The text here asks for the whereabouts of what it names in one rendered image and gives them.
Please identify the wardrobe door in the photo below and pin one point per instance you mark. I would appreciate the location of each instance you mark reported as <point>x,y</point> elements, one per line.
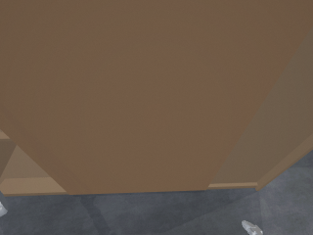
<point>282,123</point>
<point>139,96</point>

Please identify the right robot hand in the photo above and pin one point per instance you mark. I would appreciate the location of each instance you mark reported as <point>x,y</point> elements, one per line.
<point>251,229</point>

